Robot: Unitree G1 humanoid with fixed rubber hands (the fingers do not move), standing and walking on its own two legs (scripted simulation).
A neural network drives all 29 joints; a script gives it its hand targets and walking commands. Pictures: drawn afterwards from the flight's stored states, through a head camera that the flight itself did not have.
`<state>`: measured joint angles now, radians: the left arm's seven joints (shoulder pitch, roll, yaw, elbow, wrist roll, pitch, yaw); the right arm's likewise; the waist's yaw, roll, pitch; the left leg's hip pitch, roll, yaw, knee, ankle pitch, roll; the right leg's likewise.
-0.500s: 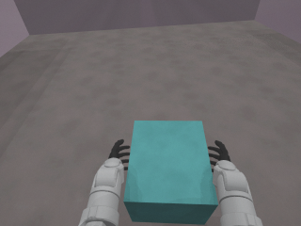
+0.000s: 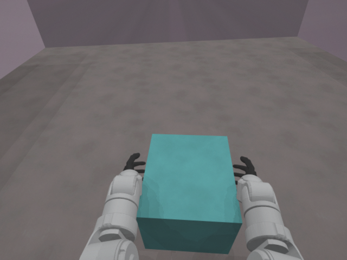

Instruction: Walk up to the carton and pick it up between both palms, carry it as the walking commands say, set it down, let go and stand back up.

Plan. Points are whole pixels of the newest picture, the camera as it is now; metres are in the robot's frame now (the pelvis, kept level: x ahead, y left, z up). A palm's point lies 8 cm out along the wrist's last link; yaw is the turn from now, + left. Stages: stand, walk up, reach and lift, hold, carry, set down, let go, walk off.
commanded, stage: reach and lift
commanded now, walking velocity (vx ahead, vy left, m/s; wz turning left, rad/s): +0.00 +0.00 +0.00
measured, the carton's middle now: (187, 190) +0.33 +0.00 -0.03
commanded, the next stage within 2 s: hold in 0.74 s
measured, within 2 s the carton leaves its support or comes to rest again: neither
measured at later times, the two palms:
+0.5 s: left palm (132, 180) +0.30 +0.15 +0.04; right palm (251, 183) +0.30 -0.15 +0.04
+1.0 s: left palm (130, 182) +0.30 +0.15 +0.04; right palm (250, 185) +0.30 -0.15 +0.04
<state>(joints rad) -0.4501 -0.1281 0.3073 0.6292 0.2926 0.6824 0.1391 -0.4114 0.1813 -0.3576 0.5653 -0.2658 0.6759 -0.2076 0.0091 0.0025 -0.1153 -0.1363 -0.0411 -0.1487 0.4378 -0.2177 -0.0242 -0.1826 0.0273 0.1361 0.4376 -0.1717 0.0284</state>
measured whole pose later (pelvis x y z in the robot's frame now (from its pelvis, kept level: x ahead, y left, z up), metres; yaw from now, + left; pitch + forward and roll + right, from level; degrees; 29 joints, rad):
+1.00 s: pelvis +0.03 +0.01 +0.01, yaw -1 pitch -4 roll +0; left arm -0.25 -0.15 0.20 0.44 0.25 0.74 0.13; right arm -0.24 0.15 -0.22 0.40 -0.20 0.74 -0.20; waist 0.01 0.00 -0.15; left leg -0.06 -0.03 -0.13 0.35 -0.21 -0.01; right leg -0.11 0.02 0.14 0.36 -0.17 0.03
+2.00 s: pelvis +0.03 +0.00 -0.01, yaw -2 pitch -1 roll +1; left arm -0.28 -0.12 0.22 0.31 0.16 0.83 0.17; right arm -0.30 0.16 -0.18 0.30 -0.14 0.82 -0.27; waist 0.00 0.02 -0.17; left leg -0.19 0.03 0.01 0.50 -0.30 -0.03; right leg -0.28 -0.04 0.01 0.56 -0.33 0.02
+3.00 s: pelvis +0.57 -0.02 -0.01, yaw -1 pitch +3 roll +3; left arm -0.32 -0.17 0.15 -0.22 0.09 1.23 0.28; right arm -0.33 0.17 -0.20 -0.23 -0.09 1.21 -0.26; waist 0.04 -0.03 0.02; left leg -0.58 0.05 0.19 0.64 -0.14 0.01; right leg 0.10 -0.04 -0.22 0.28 -0.42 -0.02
